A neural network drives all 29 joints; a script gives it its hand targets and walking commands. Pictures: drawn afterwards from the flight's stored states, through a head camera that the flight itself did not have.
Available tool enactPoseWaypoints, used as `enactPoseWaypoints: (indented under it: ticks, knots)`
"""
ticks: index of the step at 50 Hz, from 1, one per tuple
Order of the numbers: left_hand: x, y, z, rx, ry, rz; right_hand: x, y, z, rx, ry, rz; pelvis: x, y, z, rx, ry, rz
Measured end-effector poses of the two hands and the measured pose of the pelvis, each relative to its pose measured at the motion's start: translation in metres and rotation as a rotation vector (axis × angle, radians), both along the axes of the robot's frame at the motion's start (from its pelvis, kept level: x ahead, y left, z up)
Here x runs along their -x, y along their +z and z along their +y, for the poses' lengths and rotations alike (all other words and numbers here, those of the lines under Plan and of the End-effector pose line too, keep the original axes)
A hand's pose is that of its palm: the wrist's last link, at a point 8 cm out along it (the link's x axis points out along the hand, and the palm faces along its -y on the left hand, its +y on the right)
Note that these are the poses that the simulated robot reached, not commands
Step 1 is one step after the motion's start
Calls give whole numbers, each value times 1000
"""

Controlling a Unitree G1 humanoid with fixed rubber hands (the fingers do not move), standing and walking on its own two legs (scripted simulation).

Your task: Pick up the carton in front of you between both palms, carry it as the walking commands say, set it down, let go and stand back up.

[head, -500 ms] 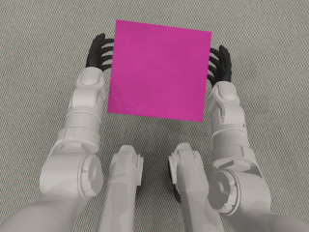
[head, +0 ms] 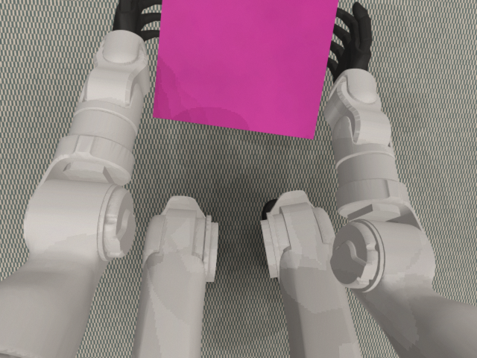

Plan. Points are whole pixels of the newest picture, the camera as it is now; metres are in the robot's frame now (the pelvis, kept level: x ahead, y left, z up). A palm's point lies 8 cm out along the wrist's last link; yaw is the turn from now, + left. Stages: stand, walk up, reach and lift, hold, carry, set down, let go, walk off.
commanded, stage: set down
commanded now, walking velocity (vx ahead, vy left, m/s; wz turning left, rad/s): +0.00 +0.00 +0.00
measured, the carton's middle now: (238, 66) +0.52 +0.00 -0.24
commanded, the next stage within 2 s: none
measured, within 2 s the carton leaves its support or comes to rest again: rests again in 0.40 s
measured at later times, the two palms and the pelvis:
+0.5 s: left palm (135, 44) +0.53 +0.15 -0.18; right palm (343, 73) +0.49 -0.15 -0.17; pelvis +0.00 +0.00 -0.02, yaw +0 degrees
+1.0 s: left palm (134, 42) +0.53 +0.15 -0.19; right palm (347, 70) +0.50 -0.16 -0.18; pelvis +0.00 +0.00 -0.03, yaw +0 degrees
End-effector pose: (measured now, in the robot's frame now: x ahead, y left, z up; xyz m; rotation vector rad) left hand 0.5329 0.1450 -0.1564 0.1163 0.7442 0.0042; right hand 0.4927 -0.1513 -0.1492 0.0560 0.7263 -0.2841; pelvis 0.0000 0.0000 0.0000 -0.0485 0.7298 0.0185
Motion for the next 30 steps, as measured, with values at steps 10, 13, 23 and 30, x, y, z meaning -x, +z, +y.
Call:
enactPoseWaypoints:
  ticks: [10, 13, 23, 30]
  knots:
    - [-4, -6, -1, 4, 9, 9, -3, -8, -1, -7, -1, 6, -5, -12, -1, -4, -1, -23]
    - [-1, -9, 1, -2, 11, 20, -1, -12, 1, -8, 6, 17, -5, -14, -2, -5, 0, -32]
    - [5, -22, 1, -8, 2, 45, 0, -21, -1, 0, 38, 40, -1, -20, -2, -4, 3, -73]
    - [3, -29, 0, 6, -15, 54, -2, -27, -5, 0, 50, 50, -1, -23, -1, 0, 1, -88]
